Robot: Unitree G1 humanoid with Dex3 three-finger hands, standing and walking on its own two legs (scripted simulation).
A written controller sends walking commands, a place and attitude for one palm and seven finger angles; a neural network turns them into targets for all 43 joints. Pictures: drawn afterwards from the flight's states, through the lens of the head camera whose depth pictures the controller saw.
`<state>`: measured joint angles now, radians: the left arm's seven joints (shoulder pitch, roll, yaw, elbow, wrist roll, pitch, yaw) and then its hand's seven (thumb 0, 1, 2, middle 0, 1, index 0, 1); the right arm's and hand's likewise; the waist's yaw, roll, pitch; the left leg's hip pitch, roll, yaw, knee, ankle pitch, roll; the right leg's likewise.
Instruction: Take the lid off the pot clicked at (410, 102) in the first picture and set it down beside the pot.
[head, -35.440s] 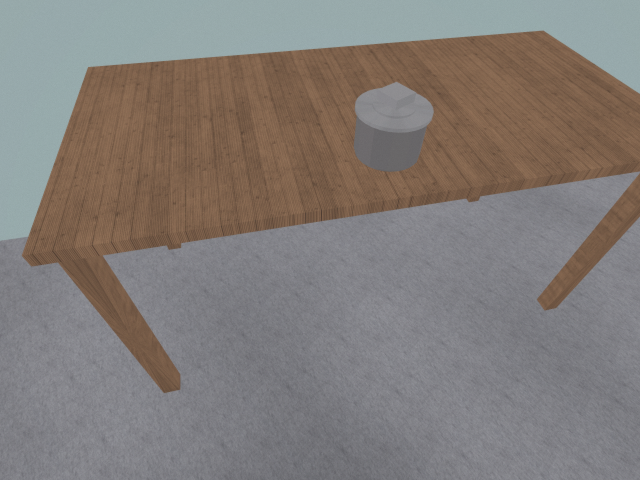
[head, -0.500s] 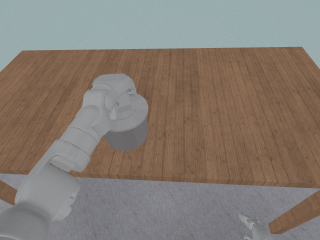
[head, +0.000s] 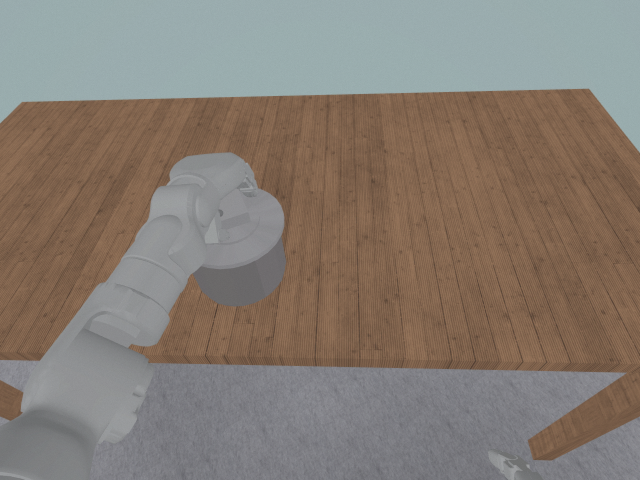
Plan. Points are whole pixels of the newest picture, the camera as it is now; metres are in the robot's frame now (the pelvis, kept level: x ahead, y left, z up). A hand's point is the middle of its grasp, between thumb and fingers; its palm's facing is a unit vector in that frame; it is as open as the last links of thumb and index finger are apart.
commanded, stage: lower the open fingers around the knob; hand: left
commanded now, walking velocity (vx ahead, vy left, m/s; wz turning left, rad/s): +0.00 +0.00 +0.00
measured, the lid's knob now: (226, 210) +0.45 +0.13 +0.09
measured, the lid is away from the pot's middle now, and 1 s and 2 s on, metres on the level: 0.01 0.01 0.01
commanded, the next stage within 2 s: close the fingers and squeeze the knob in 0.40 s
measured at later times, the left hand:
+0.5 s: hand (221, 213) +0.43 +0.13 +0.11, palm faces -0.31 -0.03 -0.95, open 10.3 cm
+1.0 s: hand (217, 215) +0.43 +0.14 +0.11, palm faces -0.31 -0.05 -0.95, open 9.0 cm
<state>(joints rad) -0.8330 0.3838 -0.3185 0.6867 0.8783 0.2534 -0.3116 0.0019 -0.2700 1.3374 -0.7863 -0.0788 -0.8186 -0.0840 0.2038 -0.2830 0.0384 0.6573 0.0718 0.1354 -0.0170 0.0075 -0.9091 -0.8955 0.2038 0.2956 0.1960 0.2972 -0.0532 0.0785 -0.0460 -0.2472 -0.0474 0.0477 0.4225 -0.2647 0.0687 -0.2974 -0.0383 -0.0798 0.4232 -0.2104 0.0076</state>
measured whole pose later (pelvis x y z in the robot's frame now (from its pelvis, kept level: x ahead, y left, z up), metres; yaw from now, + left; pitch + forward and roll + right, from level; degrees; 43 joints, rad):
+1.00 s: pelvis +0.00 +0.00 +0.00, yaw +0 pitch +4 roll +0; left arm -0.81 0.37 -0.33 0.65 0.87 0.28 -0.31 0.00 -0.02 1.10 -0.60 -0.76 -0.63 -0.76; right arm 0.19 -0.28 0.04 0.66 0.07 0.13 -0.01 0.01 -0.91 -0.90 0.20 0.30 0.20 0.30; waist -0.04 0.08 -0.05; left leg -0.23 -0.05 0.04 0.41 -0.26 0.07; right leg -0.28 -0.04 -0.08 0.42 -0.21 0.01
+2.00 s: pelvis -0.01 +0.00 +0.00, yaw +0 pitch +3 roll +0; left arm -0.80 0.36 -0.38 0.62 0.87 0.30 -0.31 0.03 0.10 0.93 -0.57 -0.85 -0.63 -0.89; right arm 0.17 -0.27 0.04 0.66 0.06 0.13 -0.01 0.01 -0.91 -0.90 0.20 0.30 0.20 0.30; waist -0.03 0.09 -0.04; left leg -0.22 -0.06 0.04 0.40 -0.25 0.07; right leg -0.27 -0.05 -0.08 0.41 -0.20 0.01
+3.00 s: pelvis -0.01 +0.01 +0.00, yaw +1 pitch +2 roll +0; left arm -0.94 0.42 -0.35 0.57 0.87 0.34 -0.42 0.03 0.09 0.92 -0.58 -0.84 -0.65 -0.89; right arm 0.16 -0.27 0.06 0.66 0.06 0.08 -0.03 0.01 -0.91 -0.90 0.20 0.30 0.20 0.30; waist -0.03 0.09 -0.03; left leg -0.19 -0.07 0.04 0.37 -0.22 0.08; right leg -0.24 -0.05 -0.08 0.39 -0.18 0.01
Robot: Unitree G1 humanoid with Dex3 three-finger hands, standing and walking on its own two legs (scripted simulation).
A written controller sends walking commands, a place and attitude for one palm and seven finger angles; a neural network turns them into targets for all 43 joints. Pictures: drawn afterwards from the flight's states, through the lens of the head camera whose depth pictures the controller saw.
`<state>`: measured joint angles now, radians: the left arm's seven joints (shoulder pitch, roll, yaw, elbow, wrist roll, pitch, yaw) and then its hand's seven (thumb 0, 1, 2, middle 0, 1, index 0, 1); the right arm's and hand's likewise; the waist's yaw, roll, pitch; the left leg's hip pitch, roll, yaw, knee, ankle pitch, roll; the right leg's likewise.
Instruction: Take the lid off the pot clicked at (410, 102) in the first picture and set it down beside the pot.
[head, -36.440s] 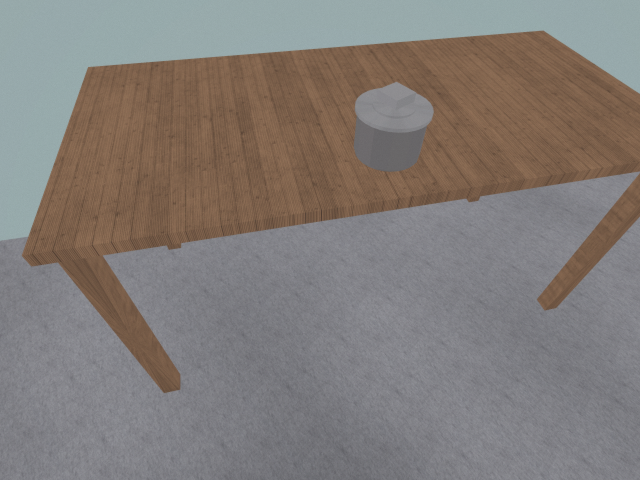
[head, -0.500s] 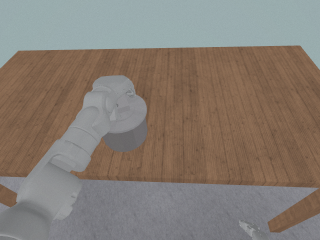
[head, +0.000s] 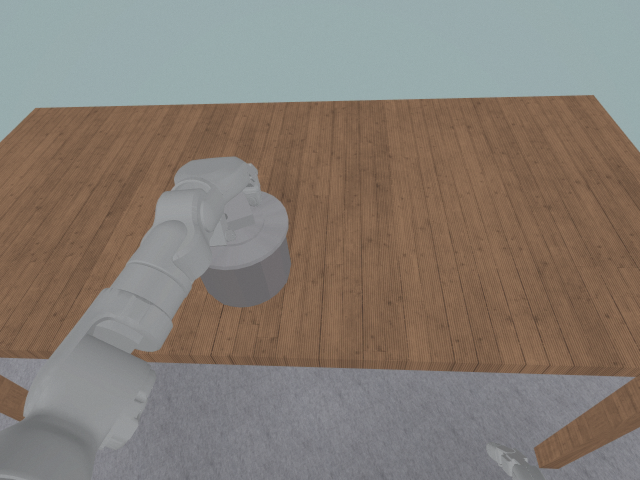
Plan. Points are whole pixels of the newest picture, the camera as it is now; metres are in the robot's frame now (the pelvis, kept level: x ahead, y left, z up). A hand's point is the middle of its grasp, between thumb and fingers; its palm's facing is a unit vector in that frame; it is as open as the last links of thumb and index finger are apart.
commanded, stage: close the fingers and squeeze the knob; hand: left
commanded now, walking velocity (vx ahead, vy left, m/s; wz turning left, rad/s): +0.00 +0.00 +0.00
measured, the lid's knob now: (231, 212) +0.46 +0.13 +0.09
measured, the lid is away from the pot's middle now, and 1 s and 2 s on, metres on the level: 0.01 0.01 0.01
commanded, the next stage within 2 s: lift the lid straight up in 0.90 s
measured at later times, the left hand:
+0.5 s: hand (221, 223) +0.42 +0.14 +0.11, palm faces -0.31 -0.05 -0.95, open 8.5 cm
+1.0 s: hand (225, 224) +0.41 +0.13 +0.11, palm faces -0.30 -0.03 -0.95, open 8.4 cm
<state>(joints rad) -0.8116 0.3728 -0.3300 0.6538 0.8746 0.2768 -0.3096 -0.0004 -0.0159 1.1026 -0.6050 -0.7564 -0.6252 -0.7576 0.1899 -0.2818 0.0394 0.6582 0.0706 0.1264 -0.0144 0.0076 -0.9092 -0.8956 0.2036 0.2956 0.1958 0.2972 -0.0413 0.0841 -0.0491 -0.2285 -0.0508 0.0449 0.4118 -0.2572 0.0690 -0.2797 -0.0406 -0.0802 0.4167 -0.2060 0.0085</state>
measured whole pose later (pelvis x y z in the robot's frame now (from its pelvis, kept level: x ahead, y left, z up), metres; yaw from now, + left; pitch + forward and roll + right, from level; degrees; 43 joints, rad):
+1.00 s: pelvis -0.01 +0.00 +0.00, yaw +0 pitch +3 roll +0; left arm -0.80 0.36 -0.38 0.62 0.87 0.30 -0.31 0.03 0.10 0.93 -0.57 -0.85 -0.63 -0.89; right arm 0.17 -0.27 0.04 0.66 0.06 0.13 -0.01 0.01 -0.91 -0.90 0.20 0.30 0.20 0.30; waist -0.03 0.09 -0.04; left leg -0.22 -0.06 0.04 0.40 -0.25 0.07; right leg -0.27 -0.05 -0.08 0.41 -0.20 0.01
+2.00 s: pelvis -0.01 +0.01 +0.00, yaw +1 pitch +2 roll +0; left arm -0.94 0.42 -0.35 0.57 0.87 0.34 -0.42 0.03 0.09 0.92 -0.58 -0.84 -0.65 -0.89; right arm 0.16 -0.27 0.06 0.66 0.06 0.08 -0.03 0.01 -0.91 -0.90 0.20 0.30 0.20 0.30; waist -0.03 0.09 -0.03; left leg -0.19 -0.07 0.04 0.37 -0.22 0.08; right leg -0.24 -0.05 -0.08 0.39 -0.18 0.01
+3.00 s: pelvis -0.02 -0.01 +0.00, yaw +1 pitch +2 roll +0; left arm -1.09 0.47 -0.35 0.58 0.88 0.39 -0.47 0.03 0.09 0.92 -0.59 -0.84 -0.66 -0.89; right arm 0.12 -0.28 0.08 0.65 0.08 0.08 -0.05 0.01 -0.91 -0.90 0.20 0.30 0.20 0.30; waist -0.01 0.09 -0.04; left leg -0.19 -0.06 0.03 0.36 -0.20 0.06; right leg -0.25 -0.04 -0.09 0.39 -0.17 0.00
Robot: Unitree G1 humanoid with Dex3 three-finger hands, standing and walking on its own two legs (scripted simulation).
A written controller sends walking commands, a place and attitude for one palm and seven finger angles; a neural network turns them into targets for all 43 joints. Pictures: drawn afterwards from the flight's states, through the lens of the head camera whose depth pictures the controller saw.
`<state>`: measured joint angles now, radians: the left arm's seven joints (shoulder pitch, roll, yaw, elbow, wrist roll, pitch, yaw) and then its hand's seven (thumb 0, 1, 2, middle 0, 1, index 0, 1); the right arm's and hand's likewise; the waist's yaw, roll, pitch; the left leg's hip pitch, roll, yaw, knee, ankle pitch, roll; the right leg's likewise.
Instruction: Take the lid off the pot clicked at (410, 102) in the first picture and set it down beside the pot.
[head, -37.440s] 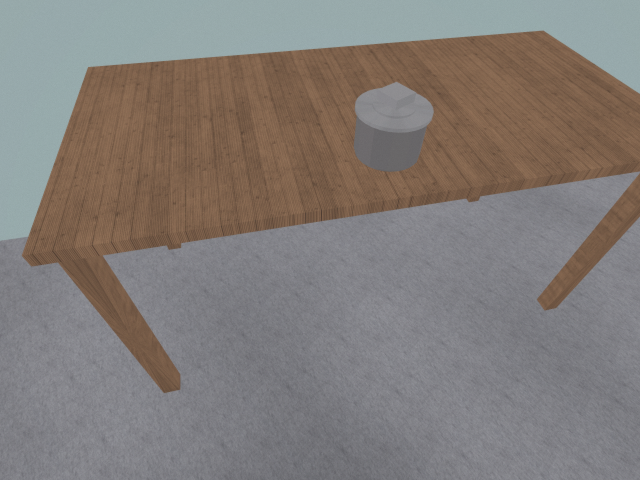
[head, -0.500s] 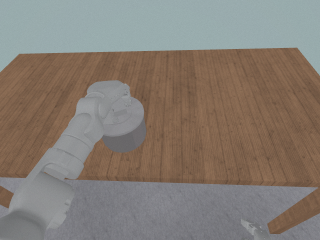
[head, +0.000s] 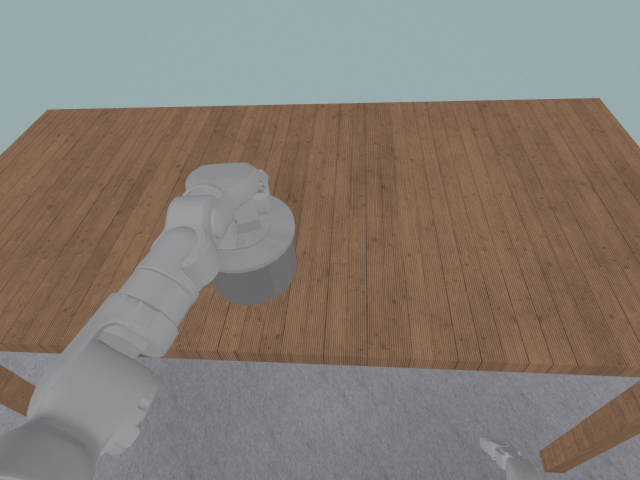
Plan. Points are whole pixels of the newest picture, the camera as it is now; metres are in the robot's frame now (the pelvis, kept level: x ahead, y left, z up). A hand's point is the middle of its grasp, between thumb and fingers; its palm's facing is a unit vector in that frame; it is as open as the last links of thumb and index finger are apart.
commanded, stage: lift the lid straight up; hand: left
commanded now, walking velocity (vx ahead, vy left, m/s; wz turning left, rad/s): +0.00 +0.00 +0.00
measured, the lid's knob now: (238, 216) +0.45 +0.13 +0.09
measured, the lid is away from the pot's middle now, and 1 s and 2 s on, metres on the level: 0.01 0.01 0.01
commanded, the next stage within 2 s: move the lid sideways beside the pot in 2.00 s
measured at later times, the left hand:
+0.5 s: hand (221, 203) +0.43 +0.14 +0.14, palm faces -0.29 -0.05 -0.96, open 8.3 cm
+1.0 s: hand (216, 176) +0.43 +0.13 +0.18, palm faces -0.23 -0.03 -0.97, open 8.3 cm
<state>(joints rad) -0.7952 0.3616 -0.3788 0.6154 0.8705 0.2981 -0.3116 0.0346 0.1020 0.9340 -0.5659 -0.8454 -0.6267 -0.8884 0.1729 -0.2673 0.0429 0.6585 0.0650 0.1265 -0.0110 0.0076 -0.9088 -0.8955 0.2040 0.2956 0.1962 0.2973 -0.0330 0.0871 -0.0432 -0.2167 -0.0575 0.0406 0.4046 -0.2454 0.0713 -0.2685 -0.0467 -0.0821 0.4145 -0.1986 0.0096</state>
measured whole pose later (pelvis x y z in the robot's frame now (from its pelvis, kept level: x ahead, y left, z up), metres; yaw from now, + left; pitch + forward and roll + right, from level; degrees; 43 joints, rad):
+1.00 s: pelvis +0.00 +0.00 +0.00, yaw +0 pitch +2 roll +0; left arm -0.94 0.42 -0.35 0.57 0.87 0.34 -0.42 0.03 0.09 0.92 -0.58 -0.84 -0.65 -0.89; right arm 0.16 -0.27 0.06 0.66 0.06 0.08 -0.03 0.01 -0.91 -0.90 0.20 0.30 0.20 0.30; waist -0.03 0.09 -0.03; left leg -0.19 -0.07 0.04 0.37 -0.22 0.08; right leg -0.24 -0.05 -0.08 0.39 -0.18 0.01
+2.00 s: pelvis -0.02 -0.01 +0.00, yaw +0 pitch +2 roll +0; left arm -1.09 0.47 -0.35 0.58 0.88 0.39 -0.47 0.03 0.09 0.92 -0.59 -0.84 -0.66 -0.89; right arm 0.12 -0.28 0.08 0.65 0.08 0.08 -0.05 0.01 -0.91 -0.90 0.20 0.30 0.20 0.30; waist -0.01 0.09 -0.04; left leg -0.19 -0.06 0.03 0.36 -0.20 0.06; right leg -0.25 -0.04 -0.09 0.39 -0.17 0.00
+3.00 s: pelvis -0.01 +0.02 +0.00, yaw +1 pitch +3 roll -1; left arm -1.07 0.61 -0.27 0.60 0.91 0.27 -0.53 0.03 0.09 0.92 -0.59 -0.84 -0.67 -0.90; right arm 0.16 -0.28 0.07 0.64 0.08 0.10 -0.04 0.01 -0.91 -0.90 0.21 0.30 0.20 0.30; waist -0.02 0.08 -0.03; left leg -0.20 -0.09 0.02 0.35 -0.20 0.10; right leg -0.24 -0.07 -0.09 0.34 -0.15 0.02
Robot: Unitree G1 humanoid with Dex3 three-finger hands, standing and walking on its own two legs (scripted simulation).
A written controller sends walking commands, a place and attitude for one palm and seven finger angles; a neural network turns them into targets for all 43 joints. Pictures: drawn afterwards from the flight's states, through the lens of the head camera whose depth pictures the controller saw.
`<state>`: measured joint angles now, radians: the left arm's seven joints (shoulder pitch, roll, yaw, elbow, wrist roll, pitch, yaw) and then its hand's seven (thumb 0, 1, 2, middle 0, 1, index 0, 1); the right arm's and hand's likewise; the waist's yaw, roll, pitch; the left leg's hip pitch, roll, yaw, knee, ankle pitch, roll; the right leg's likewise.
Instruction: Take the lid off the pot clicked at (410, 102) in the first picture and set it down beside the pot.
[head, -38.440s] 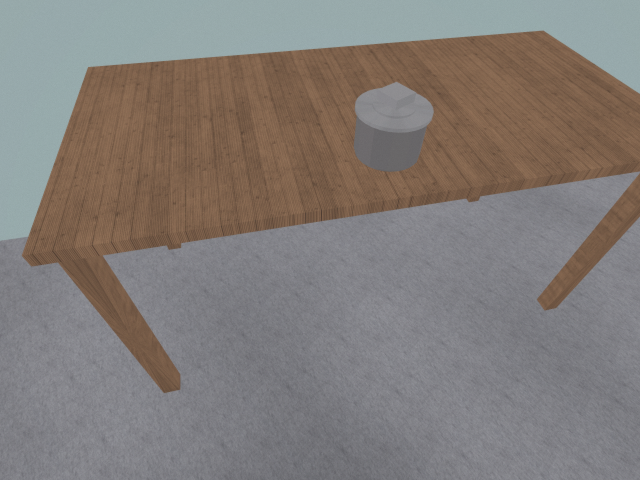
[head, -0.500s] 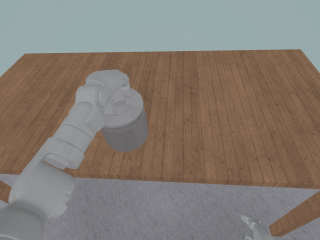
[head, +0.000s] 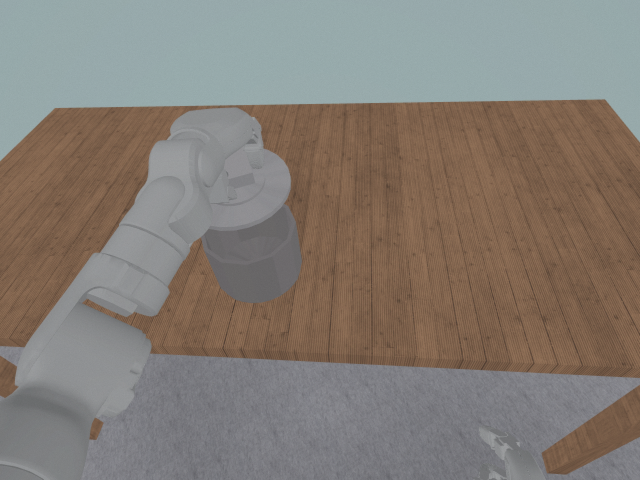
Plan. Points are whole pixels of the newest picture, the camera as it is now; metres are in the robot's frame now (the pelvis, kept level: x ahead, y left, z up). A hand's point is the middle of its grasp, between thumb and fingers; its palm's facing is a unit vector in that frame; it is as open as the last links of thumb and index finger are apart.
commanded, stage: lift the lid straight up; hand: left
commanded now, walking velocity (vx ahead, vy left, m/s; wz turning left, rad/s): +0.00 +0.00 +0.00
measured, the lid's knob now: (230, 170) +0.47 +0.13 +0.16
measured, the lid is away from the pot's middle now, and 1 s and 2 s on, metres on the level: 0.01 0.01 0.11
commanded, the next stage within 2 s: move the lid sideways beside the pot in 1.00 s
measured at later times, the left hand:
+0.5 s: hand (227, 138) +0.44 +0.11 +0.23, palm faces -0.12 -0.03 -0.99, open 8.3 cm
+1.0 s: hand (207, 122) +0.43 +0.13 +0.25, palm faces -0.10 -0.01 -1.00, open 8.3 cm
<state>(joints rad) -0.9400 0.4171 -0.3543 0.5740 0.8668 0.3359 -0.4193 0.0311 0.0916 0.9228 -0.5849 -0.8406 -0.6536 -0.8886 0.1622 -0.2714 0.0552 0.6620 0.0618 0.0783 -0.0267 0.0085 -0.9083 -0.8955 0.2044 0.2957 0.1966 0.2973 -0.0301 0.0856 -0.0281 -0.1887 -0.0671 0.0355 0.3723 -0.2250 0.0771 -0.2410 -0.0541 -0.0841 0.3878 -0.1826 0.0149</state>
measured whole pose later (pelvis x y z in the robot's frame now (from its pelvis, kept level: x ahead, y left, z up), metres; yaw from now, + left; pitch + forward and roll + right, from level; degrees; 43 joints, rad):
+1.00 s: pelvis -0.01 -0.01 +0.00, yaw +0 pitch +2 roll +0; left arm -1.09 0.47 -0.35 0.58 0.88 0.39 -0.47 0.03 0.09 0.92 -0.59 -0.84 -0.66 -0.89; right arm 0.12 -0.28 0.08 0.65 0.08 0.08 -0.05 0.01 -0.91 -0.90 0.20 0.30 0.20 0.30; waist -0.01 0.09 -0.04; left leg -0.19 -0.06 0.03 0.36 -0.20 0.06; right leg -0.25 -0.04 -0.09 0.39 -0.17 0.00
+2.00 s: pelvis +0.00 +0.01 +0.00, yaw +1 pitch +3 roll -1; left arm -1.07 0.61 -0.27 0.60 0.91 0.27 -0.53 0.03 0.09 0.92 -0.59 -0.84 -0.67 -0.90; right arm 0.16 -0.28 0.07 0.64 0.08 0.10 -0.04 0.01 -0.91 -0.90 0.21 0.30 0.20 0.30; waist -0.02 0.08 -0.03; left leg -0.20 -0.09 0.02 0.35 -0.20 0.10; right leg -0.24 -0.07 -0.09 0.34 -0.15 0.02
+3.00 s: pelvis +0.00 +0.01 +0.00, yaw +1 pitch +5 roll -2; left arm -1.12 0.88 -0.09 0.90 0.96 0.08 -0.55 0.03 0.10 0.92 -0.58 -0.84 -0.67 -0.90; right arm 0.22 -0.31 0.06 0.68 0.10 0.14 -0.09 0.01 -0.91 -0.90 0.21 0.30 0.20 0.30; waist -0.04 0.05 -0.01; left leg -0.25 -0.06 0.01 0.38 -0.23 0.08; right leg -0.25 -0.04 -0.10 0.30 -0.14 0.02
